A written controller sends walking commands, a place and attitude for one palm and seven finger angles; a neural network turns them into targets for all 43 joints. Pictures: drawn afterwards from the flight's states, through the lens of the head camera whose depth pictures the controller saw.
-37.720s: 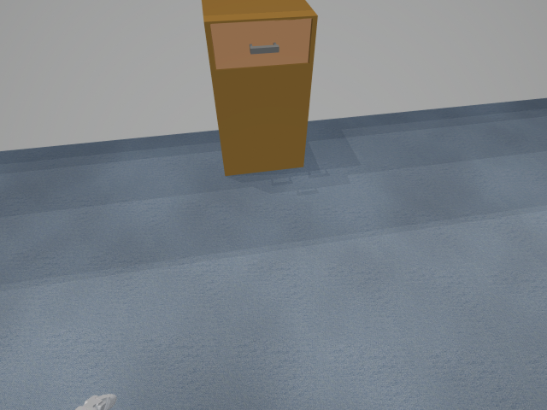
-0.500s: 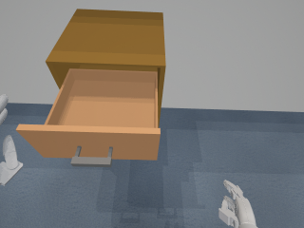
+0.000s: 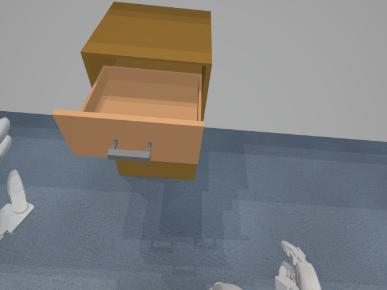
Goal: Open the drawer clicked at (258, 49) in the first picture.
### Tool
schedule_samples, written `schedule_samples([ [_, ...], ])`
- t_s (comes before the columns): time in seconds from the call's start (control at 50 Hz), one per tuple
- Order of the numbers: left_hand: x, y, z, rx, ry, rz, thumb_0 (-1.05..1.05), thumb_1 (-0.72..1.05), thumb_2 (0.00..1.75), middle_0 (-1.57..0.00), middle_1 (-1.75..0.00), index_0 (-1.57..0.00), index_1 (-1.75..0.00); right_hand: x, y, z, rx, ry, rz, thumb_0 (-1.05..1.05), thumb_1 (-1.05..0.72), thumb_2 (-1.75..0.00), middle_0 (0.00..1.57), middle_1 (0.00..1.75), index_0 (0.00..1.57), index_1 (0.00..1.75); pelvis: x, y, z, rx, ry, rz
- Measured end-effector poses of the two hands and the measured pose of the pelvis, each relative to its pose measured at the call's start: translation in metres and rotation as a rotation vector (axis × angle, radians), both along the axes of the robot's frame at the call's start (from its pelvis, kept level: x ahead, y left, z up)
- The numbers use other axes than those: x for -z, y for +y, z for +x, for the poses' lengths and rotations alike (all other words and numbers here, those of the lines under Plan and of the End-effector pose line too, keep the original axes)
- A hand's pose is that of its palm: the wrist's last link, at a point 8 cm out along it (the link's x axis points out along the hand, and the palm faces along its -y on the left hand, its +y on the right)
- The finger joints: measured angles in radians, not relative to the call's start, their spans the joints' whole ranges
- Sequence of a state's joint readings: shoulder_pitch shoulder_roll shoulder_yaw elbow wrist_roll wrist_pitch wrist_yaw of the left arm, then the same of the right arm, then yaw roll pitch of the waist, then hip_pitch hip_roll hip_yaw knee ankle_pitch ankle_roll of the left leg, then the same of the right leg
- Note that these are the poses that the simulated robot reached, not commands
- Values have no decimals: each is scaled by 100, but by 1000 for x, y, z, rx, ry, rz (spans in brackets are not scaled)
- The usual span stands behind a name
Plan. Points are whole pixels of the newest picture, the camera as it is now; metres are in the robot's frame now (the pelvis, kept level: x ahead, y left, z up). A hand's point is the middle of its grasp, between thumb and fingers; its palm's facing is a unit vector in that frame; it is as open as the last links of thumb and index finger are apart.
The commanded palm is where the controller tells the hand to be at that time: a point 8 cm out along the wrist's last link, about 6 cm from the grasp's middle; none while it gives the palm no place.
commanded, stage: stop stepping back and stand still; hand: left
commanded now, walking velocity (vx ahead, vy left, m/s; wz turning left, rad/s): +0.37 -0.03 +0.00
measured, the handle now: (130, 149) +0.48 +0.20 -0.07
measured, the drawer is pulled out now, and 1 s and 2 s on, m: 0.30 0.30 0.30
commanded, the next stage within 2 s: let the arm hang, fingers relaxed in 0.70 s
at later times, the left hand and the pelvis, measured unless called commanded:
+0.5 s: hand (23, 284) +0.11 +0.21 +0.15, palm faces +0.32 -0.84 -0.44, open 7.4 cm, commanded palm +0.05 +0.26 +0.18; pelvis -0.09 -0.02 +0.00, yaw -1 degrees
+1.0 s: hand out of the picture +0.06 +0.18 -0.12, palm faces +0.06 -0.95 -0.31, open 7.4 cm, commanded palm none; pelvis -0.08 -0.03 -0.02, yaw -1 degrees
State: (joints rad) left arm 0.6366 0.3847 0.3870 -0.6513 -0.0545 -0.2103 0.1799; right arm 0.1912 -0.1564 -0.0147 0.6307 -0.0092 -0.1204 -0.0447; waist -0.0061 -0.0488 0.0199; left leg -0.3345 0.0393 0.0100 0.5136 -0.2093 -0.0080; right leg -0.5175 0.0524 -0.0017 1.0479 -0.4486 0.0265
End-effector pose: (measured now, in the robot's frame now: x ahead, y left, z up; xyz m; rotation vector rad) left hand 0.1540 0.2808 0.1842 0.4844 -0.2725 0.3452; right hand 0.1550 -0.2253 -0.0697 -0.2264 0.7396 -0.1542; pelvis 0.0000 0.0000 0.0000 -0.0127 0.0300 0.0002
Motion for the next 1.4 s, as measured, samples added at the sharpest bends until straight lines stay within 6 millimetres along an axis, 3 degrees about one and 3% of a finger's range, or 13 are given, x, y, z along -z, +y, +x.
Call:
schedule_samples([
  [0.1,-7,-20,-26,31,-14,36,1,89,89,-21,-30,-21,-31,9,-1,-36,7,-27,69,1,-90,-90,20,30,20,30,5,-13,-32,45,1,1],
  [0.2,-2,-43,-45,59,20,59,1,89,89,-21,-30,-21,-31,29,-20,-75,23,22,102,1,-90,-90,20,30,20,30,10,-27,-63,20,-34,-14],
  [0.36,3,-36,-76,33,99,42,1,88,89,-21,-30,-21,-31,10,-62,-132,133,110,4,1,-91,-90,20,30,20,30,-7,-28,-76,35,8,32],
  [0.46,16,-26,-80,29,81,5,1,88,89,-21,-30,-21,-31,2,-69,-132,125,71,-93,1,-91,-90,20,30,20,30,0,-19,-84,10,1,16],
  [0.56,2,-30,-81,54,56,50,1,88,89,-21,-30,-21,-31,-5,-50,-117,92,-20,-44,1,-91,-90,20,30,20,30,-1,-20,-89,26,-18,22],
  [0.66,-13,-42,-84,67,24,108,1,89,89,-21,-30,-21,-31,6,-28,-101,32,-56,55,1,-91,-90,20,30,20,30,3,-29,-90,30,-31,24],
  [0.8,2,-44,-83,2,92,37,1,89,89,-21,-30,-21,-31,19,-26,-94,15,26,110,1,-90,-89,20,30,20,30,-1,-35,-85,29,-19,8],
  [0.84,32,-37,-75,-20,196,22,1,89,89,-21,-30,-21,-31,24,-31,-95,-8,64,110,1,-90,-89,20,30,20,30,-1,-34,-84,15,1,23],
  [0.92,159,-25,-68,-108,641,-188,0,89,90,-20,-30,-20,-30,53,-39,-110,-18,183,99,0,-91,-90,20,30,20,30,10,-26,-79,-12,7,15],
  [0.98,250,-45,-95,-129,1000,-333,0,90,90,-20,-30,-19,-30,67,-40,-132,9,281,78,0,-91,-90,20,30,20,30,16,-25,-77,5,-10,22],
  [1.06,318,-92,-153,-73,1352,-487,1,91,89,-20,-30,-19,-30,65,-38,-167,72,403,56,0,-91,-90,20,30,20,30,12,-26,-74,16,-34,24],
  [1.22,328,-65,-204,-200,1501,-532,-3,99,89,-21,-30,-20,-30,59,-23,-226,108,617,39,0,-91,-90,20,30,20,30,-1,-20,-77,8,-49,1],
  [1.4,316,-46,-237,-268,1593,-499,0,93,89,-20,-30,-20,-30,72,7,-247,123,654,118,0,-91,-90,20,30,20,30,-6,-5,-81,21,-64,3],
])
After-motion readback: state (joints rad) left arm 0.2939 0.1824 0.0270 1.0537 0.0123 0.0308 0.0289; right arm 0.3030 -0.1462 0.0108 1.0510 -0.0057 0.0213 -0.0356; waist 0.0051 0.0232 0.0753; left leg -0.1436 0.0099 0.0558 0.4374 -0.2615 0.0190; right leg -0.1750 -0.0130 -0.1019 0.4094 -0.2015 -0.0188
